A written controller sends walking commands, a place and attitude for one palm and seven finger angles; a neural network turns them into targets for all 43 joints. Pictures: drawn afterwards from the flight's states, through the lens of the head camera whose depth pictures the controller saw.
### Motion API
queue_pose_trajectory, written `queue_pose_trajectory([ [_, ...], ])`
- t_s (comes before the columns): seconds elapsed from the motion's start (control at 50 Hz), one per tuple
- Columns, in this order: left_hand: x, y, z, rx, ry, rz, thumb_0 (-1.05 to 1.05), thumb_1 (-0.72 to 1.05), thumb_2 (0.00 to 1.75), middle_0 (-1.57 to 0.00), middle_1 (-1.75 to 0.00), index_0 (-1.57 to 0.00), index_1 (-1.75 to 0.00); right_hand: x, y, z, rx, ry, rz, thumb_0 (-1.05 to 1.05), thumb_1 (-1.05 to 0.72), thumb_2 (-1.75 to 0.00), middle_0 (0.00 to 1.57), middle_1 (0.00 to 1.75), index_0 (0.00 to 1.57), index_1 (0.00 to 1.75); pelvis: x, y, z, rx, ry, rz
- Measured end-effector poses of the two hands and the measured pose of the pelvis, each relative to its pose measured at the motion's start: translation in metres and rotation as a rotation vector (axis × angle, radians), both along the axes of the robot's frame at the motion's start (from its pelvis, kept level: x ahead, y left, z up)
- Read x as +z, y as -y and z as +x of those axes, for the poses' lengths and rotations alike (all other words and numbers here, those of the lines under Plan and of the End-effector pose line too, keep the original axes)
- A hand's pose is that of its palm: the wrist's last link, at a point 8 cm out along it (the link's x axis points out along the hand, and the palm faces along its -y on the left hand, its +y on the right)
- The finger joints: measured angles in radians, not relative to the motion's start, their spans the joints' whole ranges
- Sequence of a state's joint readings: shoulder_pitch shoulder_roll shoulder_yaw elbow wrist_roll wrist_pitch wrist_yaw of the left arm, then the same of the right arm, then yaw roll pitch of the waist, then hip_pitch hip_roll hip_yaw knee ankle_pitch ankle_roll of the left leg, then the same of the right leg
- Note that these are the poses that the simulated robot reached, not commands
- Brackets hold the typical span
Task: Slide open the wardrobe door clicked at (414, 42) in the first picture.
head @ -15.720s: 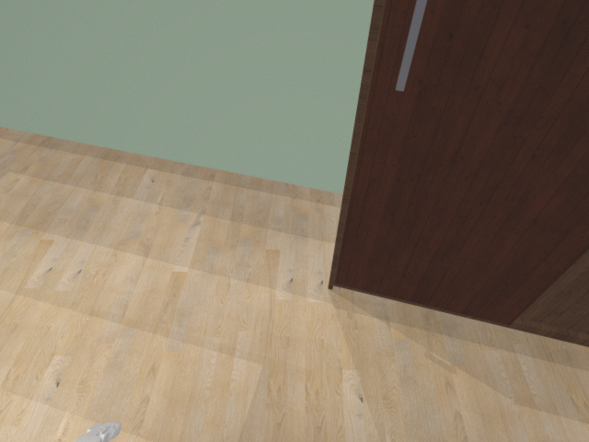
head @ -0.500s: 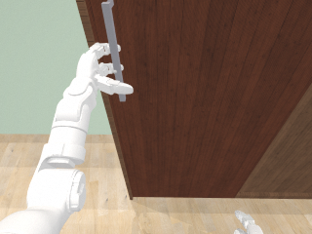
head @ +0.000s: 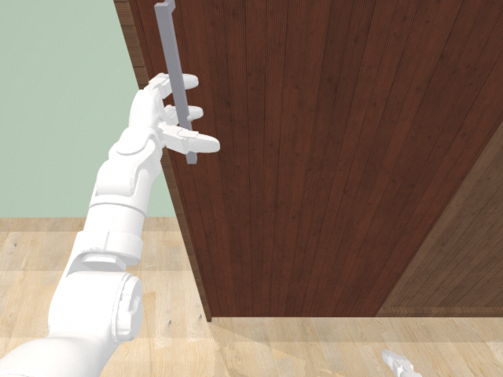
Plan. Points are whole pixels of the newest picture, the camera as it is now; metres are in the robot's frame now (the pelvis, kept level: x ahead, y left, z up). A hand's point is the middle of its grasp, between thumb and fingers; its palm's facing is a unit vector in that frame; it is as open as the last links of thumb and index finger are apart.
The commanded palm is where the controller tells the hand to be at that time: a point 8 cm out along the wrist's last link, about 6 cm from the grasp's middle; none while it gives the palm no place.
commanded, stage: slide the fingers in behind the handle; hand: left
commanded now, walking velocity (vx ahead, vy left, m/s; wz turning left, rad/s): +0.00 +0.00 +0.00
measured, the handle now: (182, 91) +0.49 +0.14 +0.24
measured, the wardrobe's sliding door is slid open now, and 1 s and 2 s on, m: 0.00 0.00 0.00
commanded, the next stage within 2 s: grip the handle and tug to test in 0.60 s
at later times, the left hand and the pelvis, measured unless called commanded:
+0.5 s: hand (193, 119) +0.43 +0.12 +0.23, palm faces +0.03 -1.00 +0.00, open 14.0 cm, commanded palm +0.40 +0.17 +0.23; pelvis +0.00 +0.00 +0.00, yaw +0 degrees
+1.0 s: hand (193, 118) +0.43 +0.12 +0.23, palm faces +0.04 -1.00 +0.01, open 11.8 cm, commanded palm +0.40 +0.17 +0.23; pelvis +0.00 +0.00 +0.00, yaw +0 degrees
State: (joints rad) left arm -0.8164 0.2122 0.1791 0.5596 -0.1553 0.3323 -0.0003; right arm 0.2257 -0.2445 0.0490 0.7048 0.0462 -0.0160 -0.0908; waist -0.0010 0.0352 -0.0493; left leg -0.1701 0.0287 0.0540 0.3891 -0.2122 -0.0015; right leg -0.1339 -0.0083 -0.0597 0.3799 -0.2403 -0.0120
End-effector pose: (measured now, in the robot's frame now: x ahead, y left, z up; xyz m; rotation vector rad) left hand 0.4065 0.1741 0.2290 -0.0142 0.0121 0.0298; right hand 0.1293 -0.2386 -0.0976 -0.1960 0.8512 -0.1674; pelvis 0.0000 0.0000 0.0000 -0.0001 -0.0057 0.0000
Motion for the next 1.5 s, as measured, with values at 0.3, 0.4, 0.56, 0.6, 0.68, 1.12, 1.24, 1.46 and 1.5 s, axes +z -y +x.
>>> queue_pose_trajectory([
  [0.3,0.000,0.007,0.003,0.004,0.013,-0.006,-0.01,-0.50,0.30,-0.29,-1.20,-0.30,-1.20,-0.002,-0.005,-0.002,-0.008,-0.008,0.013,0.01,-0.90,-0.90,0.21,0.30,0.20,0.30,0.000,-0.003,0.003,-0.008,-0.001,0.000],
  [0.4,0.000,0.003,0.001,0.011,0.013,0.000,-0.01,-0.50,0.30,-0.29,-1.20,-0.30,-1.20,0.000,-0.007,0.003,-0.002,0.003,0.014,0.01,-0.90,-0.90,0.21,0.30,0.21,0.30,0.000,-0.004,0.004,-0.008,0.001,0.000],
  [0.56,0.000,0.006,-0.003,0.004,0.009,0.010,-0.01,-0.51,0.30,-0.29,-1.20,-0.30,-1.20,0.004,-0.011,0.013,0.020,0.022,0.009,0.01,-0.90,-0.90,0.21,0.30,0.21,0.30,0.000,-0.005,0.002,0.002,0.005,-0.001],
  [0.6,0.000,0.006,-0.002,0.007,0.004,0.008,-0.01,-0.51,0.30,-0.29,-1.20,-0.30,-1.20,0.004,-0.012,0.014,0.024,0.024,0.009,0.01,-0.90,-0.90,0.21,0.30,0.21,0.30,0.000,-0.006,0.002,0.002,0.004,-0.001],
  [0.68,0.001,0.007,-0.002,0.009,0.004,0.010,-0.01,-0.50,0.30,-0.29,-1.20,-0.30,-1.20,0.004,-0.014,0.015,0.026,0.028,0.014,0.01,-0.90,-0.90,0.21,0.30,0.21,0.30,0.000,-0.006,0.002,0.001,0.003,-0.001],
  [1.12,0.001,0.005,-0.001,0.011,0.010,0.006,-0.01,0.08,0.55,-0.35,-1.28,-0.36,-1.28,-0.001,-0.008,-0.002,0.003,-0.009,0.008,0.01,-0.90,-0.90,0.21,0.30,0.21,0.30,0.000,-0.005,0.000,-0.002,0.003,-0.001],
  [1.24,0.000,0.004,-0.001,0.011,0.010,0.006,0.00,0.36,0.67,-0.37,-1.32,-0.39,-1.32,0.000,-0.007,-0.002,0.001,-0.009,0.004,0.01,-0.90,-0.90,0.21,0.30,0.21,0.30,0.000,-0.004,0.000,0.000,0.006,-0.002],
  [1.46,-0.002,0.004,0.006,0.002,-0.001,0.002,0.01,0.78,0.85,-0.43,-1.38,-0.44,-1.38,0.000,-0.006,-0.001,0.000,-0.009,0.002,0.01,-0.90,-0.90,0.21,0.30,0.21,0.30,0.000,-0.004,0.002,-0.001,-0.007,-0.002],
  [1.5,-0.002,0.005,0.006,0.007,0.005,0.013,0.01,0.78,0.85,-0.43,-1.39,-0.43,-1.38,0.000,-0.007,0.000,-0.002,-0.005,0.006,0.01,-0.90,-0.90,0.21,0.30,0.21,0.30,0.000,-0.005,0.003,-0.003,-0.007,-0.002],
])
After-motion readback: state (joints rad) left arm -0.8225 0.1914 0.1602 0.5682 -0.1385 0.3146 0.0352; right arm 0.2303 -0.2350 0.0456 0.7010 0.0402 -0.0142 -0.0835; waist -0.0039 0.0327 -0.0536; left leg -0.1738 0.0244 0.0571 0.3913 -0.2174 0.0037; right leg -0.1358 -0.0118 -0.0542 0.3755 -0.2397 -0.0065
